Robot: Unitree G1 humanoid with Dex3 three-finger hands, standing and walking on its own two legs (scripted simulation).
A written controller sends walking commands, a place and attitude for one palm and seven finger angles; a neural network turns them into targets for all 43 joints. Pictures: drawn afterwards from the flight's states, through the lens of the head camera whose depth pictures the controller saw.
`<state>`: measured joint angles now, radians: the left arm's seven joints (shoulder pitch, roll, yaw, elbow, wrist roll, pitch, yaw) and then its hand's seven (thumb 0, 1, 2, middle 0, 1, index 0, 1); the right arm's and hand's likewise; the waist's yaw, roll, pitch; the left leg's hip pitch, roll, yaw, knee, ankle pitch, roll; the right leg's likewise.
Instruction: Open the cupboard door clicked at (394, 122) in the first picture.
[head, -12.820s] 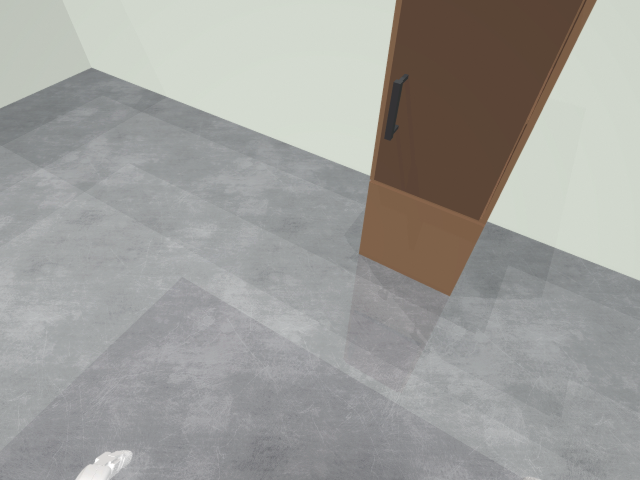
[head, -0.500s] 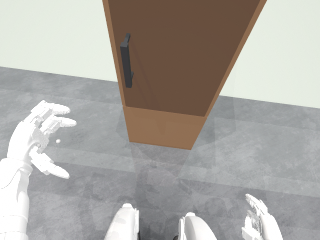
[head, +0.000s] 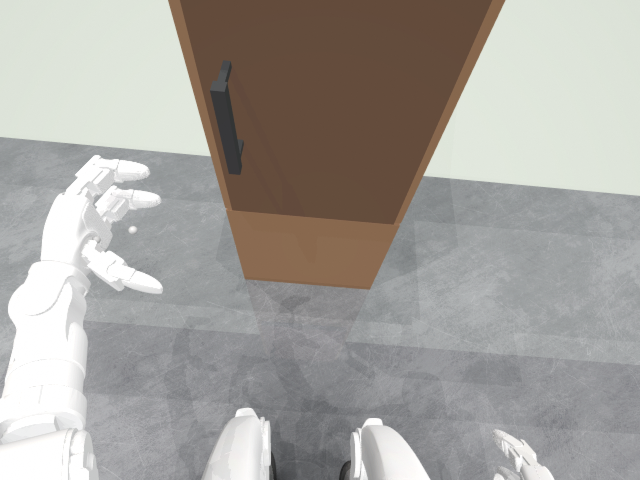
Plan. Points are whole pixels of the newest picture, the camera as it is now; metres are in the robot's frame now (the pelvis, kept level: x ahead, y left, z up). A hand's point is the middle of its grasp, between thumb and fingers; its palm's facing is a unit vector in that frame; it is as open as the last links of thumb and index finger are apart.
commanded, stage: move the hooked fingers beside the handle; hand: left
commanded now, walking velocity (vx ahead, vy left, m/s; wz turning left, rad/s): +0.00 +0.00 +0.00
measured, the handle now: (230, 122) +0.59 +0.13 +0.04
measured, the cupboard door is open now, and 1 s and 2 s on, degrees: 0 0 0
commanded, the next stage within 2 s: slide the fingers in behind the handle in 1.76 s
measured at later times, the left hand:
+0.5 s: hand (163, 174) +0.49 +0.21 +0.04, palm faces -0.09 -1.00 -0.01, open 14.0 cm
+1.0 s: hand (187, 142) +0.55 +0.19 +0.03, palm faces -0.07 -1.00 -0.03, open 13.9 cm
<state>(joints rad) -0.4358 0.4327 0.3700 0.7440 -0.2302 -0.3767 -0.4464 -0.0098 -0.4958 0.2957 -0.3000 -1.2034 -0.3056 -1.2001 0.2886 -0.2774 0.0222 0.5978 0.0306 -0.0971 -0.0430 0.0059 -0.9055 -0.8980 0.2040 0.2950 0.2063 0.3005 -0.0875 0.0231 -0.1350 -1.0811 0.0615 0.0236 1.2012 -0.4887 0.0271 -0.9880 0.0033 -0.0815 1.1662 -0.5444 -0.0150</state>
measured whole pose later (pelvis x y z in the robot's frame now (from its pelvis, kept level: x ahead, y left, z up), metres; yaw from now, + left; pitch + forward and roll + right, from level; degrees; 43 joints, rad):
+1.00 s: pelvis +0.00 +0.01 -0.03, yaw -3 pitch +30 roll -5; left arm -1.01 0.64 0.47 1.19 -0.04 -0.37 -0.32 -0.01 -0.49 0.30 -0.30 -1.20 -0.30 -1.20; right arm 0.39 -0.27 0.06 0.60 -0.02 0.08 0.01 0.00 -0.91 -0.90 0.20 0.29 0.21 0.30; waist -0.23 0.05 -0.11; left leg -1.32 0.09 0.02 1.31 -0.51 0.04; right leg -1.22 0.03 -0.07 1.24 -0.54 0.00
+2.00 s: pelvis +0.00 +0.01 -0.02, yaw -3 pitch +29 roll -5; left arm -0.98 0.57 0.41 1.19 -0.06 -0.42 -0.29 -0.01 -0.50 0.30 -0.30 -1.20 -0.30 -1.20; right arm 0.37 -0.27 0.05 0.62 -0.02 0.08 0.02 0.00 -0.91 -0.90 0.20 0.29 0.21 0.30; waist -0.21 0.04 -0.12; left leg -1.29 0.09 0.01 1.30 -0.51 0.04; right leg -1.19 0.03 -0.09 1.23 -0.54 -0.01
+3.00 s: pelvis +0.00 +0.00 -0.02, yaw -2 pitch +28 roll -4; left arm -0.97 0.39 0.31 1.19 -0.04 -0.45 -0.12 -0.01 -0.50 0.30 -0.30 -1.20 -0.30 -1.20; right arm 0.36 -0.25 0.03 0.62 -0.04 0.08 0.05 0.00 -0.91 -0.90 0.20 0.29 0.21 0.30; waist -0.21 0.05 -0.15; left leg -1.25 0.07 0.01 1.28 -0.51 0.03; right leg -1.16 0.02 -0.08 1.23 -0.56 -0.01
